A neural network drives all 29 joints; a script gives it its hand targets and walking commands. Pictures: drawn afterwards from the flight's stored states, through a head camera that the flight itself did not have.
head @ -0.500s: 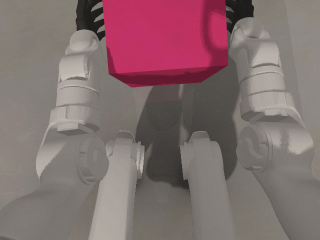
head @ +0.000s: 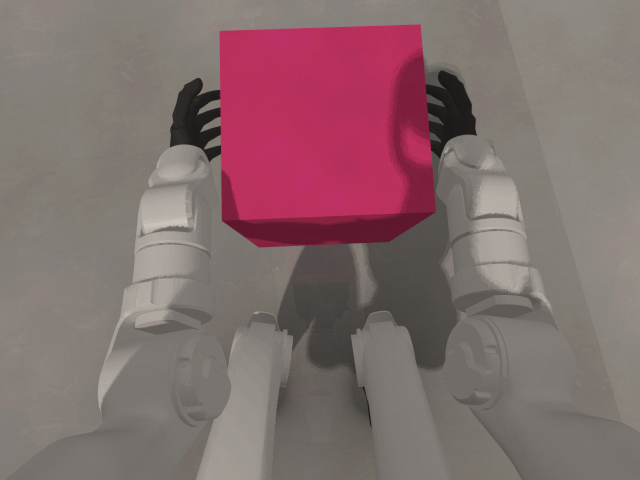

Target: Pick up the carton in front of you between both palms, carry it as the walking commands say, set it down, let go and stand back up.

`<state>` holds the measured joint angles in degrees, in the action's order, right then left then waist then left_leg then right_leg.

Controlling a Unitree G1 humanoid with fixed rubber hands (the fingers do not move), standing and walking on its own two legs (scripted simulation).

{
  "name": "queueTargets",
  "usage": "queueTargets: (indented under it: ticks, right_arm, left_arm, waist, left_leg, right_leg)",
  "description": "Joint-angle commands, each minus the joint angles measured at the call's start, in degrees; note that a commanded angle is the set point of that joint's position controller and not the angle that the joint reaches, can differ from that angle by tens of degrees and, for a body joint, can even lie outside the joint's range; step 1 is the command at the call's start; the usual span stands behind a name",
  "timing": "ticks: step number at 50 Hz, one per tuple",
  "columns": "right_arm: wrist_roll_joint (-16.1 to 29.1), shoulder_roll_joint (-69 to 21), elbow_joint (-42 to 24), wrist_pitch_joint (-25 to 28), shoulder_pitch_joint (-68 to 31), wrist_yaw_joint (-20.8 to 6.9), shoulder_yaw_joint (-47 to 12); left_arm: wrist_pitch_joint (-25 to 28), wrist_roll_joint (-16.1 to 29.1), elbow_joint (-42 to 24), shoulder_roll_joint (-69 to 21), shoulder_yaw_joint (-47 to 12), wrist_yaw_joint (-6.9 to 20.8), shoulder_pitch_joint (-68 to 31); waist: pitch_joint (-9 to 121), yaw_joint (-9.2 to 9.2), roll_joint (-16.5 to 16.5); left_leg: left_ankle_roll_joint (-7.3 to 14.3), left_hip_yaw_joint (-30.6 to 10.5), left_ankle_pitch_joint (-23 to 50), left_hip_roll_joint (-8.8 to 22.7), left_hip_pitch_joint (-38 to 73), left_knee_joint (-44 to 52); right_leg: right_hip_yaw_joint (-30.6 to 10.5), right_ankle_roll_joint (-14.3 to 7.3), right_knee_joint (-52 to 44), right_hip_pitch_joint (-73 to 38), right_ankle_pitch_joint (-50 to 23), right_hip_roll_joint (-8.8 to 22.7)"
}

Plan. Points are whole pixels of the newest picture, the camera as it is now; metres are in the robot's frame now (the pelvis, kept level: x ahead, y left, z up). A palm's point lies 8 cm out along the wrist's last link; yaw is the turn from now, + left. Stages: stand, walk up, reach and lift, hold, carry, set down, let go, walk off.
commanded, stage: reach and lift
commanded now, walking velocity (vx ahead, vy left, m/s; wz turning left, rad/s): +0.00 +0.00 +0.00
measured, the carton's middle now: (322, 159) +0.50 +0.00 -0.13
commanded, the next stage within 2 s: hold in 2.00 s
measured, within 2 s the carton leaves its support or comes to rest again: neither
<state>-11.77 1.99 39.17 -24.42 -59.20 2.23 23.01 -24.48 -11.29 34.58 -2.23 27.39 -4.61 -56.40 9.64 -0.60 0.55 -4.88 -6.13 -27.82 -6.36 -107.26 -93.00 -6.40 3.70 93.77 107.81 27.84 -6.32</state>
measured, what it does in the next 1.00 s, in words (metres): rises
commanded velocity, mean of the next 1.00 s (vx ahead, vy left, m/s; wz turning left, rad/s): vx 0.00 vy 0.00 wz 0.00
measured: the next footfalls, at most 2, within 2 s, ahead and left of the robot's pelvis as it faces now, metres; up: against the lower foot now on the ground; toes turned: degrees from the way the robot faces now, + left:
none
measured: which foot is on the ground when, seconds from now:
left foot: down 0.00-1.00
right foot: down 0.00-1.00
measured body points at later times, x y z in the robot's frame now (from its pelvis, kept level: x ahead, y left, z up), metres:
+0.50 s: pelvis +0.05 +0.00 +0.14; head +0.18 +0.00 +0.57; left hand +0.44 +0.15 +0.10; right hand +0.44 -0.15 +0.10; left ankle +0.10 +0.14 -0.50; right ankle +0.10 -0.13 -0.50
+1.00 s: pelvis +0.09 +0.00 +0.24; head +0.07 +0.00 +0.69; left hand +0.40 +0.15 +0.24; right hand +0.39 -0.15 +0.24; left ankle +0.10 +0.14 -0.50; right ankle +0.10 -0.13 -0.50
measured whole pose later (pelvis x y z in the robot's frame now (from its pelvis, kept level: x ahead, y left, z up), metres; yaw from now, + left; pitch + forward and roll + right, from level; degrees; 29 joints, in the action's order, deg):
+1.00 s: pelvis +0.09 +0.00 +0.24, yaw -1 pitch +3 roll +0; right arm -12.7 -8.5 23.5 -30.6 -14.5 2.1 14.6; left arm -30.4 -12.6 23.2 -8.5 14.8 -2.1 -14.3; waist 6.4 0.0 0.1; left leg -1.3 -8.6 -15.0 -2.7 -18.1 -30.5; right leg -8.5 1.2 30.7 18.2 15.1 -2.7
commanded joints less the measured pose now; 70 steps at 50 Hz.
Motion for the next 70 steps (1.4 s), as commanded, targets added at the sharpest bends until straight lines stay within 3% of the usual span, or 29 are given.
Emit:
queueTargets:
  ticks: [1, 14, 29, 37, 46, 50, 57, 63, 70]
  right_arm:
    - [12.0, -65.9, -0.8, 1.9, -35.0, -15.5, -31.5]
    - [9.7, -68.2, 0.5, 5.1, -19.4, -14.2, -31.7]
    - [8.6, -69.4, -3.3, 5.9, -3.1, -14.4, -35.7]
    - [8.7, -69.4, -7.0, 3.5, 5.7, -14.7, -38.6]
    - [11.1, -69.1, -14.9, -3.4, 13.6, -15.3, -43.3]
    - [10.8, -67.7, -17.2, -7.0, 15.8, -15.6, -43.1]
    - [8.7, -66.9, -15.1, -9.1, 11.3, -16.8, -38.2]
    - [9.7, -68.9, -16.6, -8.7, 6.2, -17.3, -39.5]
    - [9.7, -68.6, -17.0, -9.3, 7.2, -17.1, -39.8]
  left_arm:
    - [1.8, 12.3, 0.6, -63.0, -35.5, 16.6, -39.6]
    - [5.1, 9.5, 2.9, -64.5, -36.0, 15.7, -23.1]
    - [5.7, 8.2, 0.0, -66.0, -40.2, 15.8, -6.0]
    - [3.3, 8.4, -3.2, -65.7, -43.3, 16.4, 3.0]
    - [-3.4, 10.5, -10.0, -64.7, -47.6, 17.8, 11.1]
    - [-6.8, 10.3, -12.5, -63.5, -47.6, 18.1, 12.9]
    - [-9.0, 8.1, -10.1, -62.8, -42.5, 19.4, 8.8]
    - [-8.7, 9.4, -11.7, -64.6, -43.9, 20.0, 3.5]
    - [-9.3, 9.3, -12.0, -64.2, -43.9, 19.9, 4.5]
  waist:
    - [63.6, 0.04, -2.4]
    - [48.4, 0.22, -1.6]
    - [35.8, 0.56, -0.6]
    - [27.4, 0.49, -0.6]
    - [17.1, 0.61, -0.8]
    - [10.0, 0.64, -0.5]
    - [1.8, 0.49, -0.2]
    - [6.6, 0.58, -0.4]
    - [7.9, 0.52, -0.5]
  left_leg:
    - [1.8, 11.3, 15.3, -4.1, 36.2, 11.2]
    - [2.6, 7.3, 15.0, -3.6, 49.1, 25.3]
    - [3.5, 3.5, 19.7, -1.6, 70.4, 43.4]
    - [3.8, 2.2, 26.3, -0.6, 83.4, 53.7]
    - [3.7, 1.7, 30.2, 0.4, 95.7, 64.3]
    - [3.7, 1.7, 27.3, 0.7, 97.9, 68.1]
    - [4.4, 2.2, 15.7, 1.3, 97.0, 70.3]
    - [4.3, 2.5, 16.5, 1.3, 98.7, 69.4]
    - [4.2, 2.6, 18.7, 1.0, 100.1, 70.1]
  right_leg:
    - [10.8, -1.1, -12.2, -41.5, -16.6, -3.7]
    - [7.0, -1.7, -26.2, -53.1, -16.5, -3.3]
    - [3.8, -2.7, -43.8, -72.7, -20.5, -1.6]
    - [2.4, -2.8, -54.0, -84.6, -26.6, -0.5]
    - [2.2, -2.2, -64.7, -97.2, -30.5, 0.4]
    - [2.2, -2.3, -68.6, -99.5, -27.5, 0.6]
    - [2.7, -3.2, -70.8, -97.7, -15.7, 1.1]
    - [3.0, -3.2, -69.9, -99.3, -16.3, 1.1]
    - [3.0, -2.9, -70.6, -100.9, -18.7, 1.0]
